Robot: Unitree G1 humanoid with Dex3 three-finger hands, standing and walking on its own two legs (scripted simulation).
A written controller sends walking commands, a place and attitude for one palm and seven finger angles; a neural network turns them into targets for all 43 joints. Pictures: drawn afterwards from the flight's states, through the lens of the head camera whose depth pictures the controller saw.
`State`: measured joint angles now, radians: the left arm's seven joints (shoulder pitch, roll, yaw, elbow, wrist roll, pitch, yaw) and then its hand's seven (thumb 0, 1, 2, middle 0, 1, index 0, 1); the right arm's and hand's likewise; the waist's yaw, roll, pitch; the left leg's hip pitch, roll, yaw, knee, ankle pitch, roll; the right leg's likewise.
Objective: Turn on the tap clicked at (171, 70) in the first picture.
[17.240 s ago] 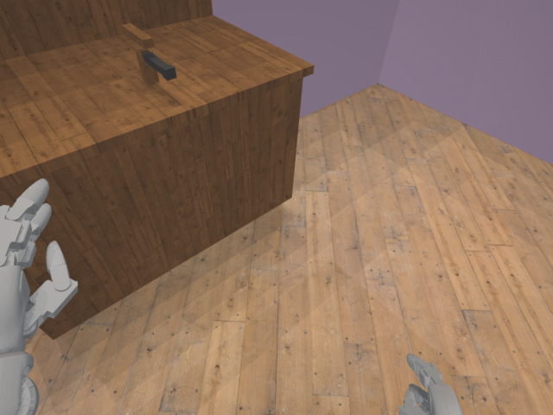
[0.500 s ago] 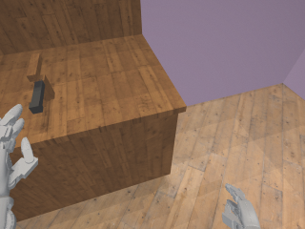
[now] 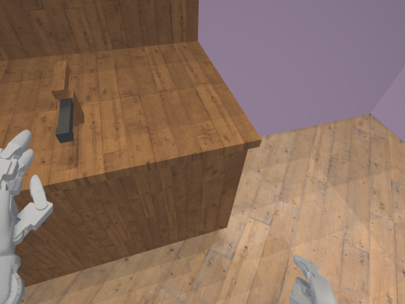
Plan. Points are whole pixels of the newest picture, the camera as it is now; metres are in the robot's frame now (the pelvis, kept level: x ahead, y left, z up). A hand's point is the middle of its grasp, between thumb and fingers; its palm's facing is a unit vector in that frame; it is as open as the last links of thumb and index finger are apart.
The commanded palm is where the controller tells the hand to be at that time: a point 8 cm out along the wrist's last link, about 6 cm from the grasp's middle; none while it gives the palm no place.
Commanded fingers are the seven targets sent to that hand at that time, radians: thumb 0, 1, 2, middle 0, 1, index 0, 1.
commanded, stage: come to a stop and stand still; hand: left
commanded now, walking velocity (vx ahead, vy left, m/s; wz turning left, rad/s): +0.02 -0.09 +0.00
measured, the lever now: (64, 134) +0.44 +0.36 +0.06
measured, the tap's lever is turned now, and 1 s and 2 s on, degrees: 0 0 0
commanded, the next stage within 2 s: look again from close up in 0.84 s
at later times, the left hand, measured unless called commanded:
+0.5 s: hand (53, 196) +0.23 +0.25 +0.16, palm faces +0.42 -0.84 -0.35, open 7.4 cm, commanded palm +0.17 +0.28 +0.17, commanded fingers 0.00 0.90 0.90 -0.20 -0.30 -0.20 -0.30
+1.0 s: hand (34, 209) +0.21 +0.27 +0.15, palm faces +0.42 -0.83 -0.38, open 7.4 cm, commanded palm +0.15 +0.28 +0.17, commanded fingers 0.00 0.90 0.90 -0.20 -0.30 -0.20 -0.30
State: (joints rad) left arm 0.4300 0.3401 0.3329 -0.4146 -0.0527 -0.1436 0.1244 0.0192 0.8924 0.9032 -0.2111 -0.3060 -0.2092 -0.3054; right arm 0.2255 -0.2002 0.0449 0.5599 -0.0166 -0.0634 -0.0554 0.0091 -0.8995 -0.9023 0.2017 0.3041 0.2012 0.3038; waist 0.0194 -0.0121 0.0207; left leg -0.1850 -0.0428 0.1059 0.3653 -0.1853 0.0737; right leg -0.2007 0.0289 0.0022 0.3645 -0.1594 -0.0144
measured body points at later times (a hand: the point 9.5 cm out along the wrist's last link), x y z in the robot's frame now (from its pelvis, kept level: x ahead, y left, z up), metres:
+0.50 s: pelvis +0.02 -0.01 +0.00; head +0.03 +0.00 +0.45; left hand +0.20 +0.29 +0.18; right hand +0.21 -0.23 -0.07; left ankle +0.01 +0.06 -0.74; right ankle +0.02 -0.11 -0.74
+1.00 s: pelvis +0.00 +0.00 +0.00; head +0.01 +0.03 +0.44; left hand +0.18 +0.31 +0.17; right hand +0.16 -0.22 -0.08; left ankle +0.01 +0.06 -0.74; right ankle +0.02 -0.11 -0.74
